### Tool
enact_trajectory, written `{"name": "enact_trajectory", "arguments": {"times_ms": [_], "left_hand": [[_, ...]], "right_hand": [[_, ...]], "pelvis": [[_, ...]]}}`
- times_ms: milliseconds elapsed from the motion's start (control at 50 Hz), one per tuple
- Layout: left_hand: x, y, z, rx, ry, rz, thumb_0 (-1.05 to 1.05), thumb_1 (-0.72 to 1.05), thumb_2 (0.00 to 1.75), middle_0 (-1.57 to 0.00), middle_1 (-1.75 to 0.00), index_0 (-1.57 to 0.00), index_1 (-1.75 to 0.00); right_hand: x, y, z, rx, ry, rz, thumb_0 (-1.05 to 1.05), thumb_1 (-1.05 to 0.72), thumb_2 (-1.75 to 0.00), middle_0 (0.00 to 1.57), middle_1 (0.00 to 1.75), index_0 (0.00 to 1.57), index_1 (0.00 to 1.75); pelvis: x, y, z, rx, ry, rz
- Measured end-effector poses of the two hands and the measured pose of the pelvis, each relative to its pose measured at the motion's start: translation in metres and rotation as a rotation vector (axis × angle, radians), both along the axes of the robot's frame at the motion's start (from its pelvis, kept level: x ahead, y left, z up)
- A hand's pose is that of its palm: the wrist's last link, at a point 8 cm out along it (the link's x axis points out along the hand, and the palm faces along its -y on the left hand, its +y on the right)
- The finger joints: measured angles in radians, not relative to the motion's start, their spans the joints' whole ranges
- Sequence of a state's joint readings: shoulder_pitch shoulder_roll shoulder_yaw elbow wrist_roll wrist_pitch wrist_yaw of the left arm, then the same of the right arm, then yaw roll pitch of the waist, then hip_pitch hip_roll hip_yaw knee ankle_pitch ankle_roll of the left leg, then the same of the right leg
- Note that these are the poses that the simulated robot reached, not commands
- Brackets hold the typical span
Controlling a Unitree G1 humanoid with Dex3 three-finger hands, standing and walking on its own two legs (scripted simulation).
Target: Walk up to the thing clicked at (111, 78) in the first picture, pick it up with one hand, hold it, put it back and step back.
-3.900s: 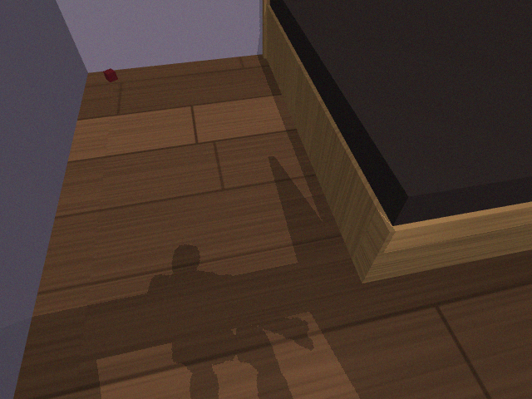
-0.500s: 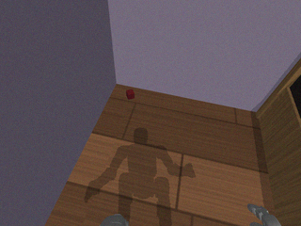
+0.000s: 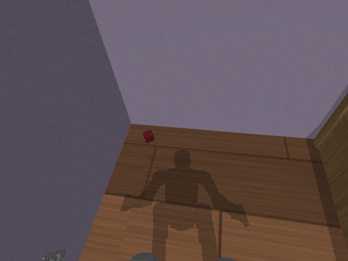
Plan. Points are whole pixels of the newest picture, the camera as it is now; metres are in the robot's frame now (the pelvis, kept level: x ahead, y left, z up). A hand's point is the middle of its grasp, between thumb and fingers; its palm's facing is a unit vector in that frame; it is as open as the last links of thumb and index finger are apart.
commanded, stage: walk up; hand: left
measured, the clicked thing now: (148, 136) +1.01 +0.26 -0.73
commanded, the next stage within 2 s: none
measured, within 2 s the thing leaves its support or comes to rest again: neither
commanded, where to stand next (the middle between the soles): +0.63 +0.04 m, yaw +0 degrees
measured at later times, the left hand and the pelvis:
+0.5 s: hand (74, 223) +0.24 +0.32 -0.15, palm faces -0.04 -0.94 -0.34, open 7.4 cm; pelvis +0.19 +0.04 +0.00, yaw +0 degrees
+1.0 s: hand (88, 172) +0.39 +0.31 -0.12, palm faces +0.00 -0.91 -0.41, open 7.4 cm; pelvis +0.36 +0.02 +0.00, yaw +1 degrees
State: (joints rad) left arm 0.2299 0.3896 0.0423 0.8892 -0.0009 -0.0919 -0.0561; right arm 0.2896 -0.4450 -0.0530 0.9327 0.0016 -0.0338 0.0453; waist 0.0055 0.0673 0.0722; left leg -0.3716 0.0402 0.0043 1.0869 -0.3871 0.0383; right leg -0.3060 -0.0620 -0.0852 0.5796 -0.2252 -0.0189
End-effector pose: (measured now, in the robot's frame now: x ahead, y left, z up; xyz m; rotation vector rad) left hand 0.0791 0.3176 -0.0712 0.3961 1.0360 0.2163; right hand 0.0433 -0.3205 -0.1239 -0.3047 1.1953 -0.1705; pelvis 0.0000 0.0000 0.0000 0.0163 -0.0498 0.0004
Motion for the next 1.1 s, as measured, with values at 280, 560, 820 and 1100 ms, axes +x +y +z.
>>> {"name": "enact_trajectory", "arguments": {"times_ms": [280,560,820,1100], "left_hand": [[0.052,0.03,-0.034,-0.055,0.122,0.076,0.0,0.9,0.9,-0.2,-0.3,-0.21,-0.3],[0.183,0.04,-0.036,-0.082,0.146,0.007,0.0,0.9,0.9,-0.2,-0.3,-0.2,-0.3],[0.284,0.015,-0.012,0.007,0.047,0.034,0.0,0.9,0.9,-0.2,-0.3,-0.21,-0.3],[0.325,0.056,-0.04,-0.038,0.147,0.078,0.0,0.9,0.9,-0.2,-0.3,-0.21,-0.3]], "right_hand": [[0.165,0.026,0.029,-0.045,-0.077,0.098,0.01,-0.9,-0.9,0.21,0.3,0.2,0.3],[0.227,0.042,0.043,-0.073,-0.093,0.026,0.01,-0.9,-0.9,0.21,0.3,0.21,0.3],[0.317,0.011,-0.001,-0.015,-0.008,0.032,0.01,-0.9,-0.9,0.21,0.3,0.2,0.3],[0.455,0.047,0.027,-0.063,-0.109,0.108,0.01,-0.9,-0.9,0.21,0.3,0.2,0.3]], "pelvis": [[0.117,0.023,-0.003,-0.051,0.011,0.03],[0.214,0.039,0.005,-0.004,-0.008,0.001],[0.309,0.008,-0.006,-0.012,-0.007,0.012],[0.399,0.046,-0.011,-0.032,0.005,0.034]]}}
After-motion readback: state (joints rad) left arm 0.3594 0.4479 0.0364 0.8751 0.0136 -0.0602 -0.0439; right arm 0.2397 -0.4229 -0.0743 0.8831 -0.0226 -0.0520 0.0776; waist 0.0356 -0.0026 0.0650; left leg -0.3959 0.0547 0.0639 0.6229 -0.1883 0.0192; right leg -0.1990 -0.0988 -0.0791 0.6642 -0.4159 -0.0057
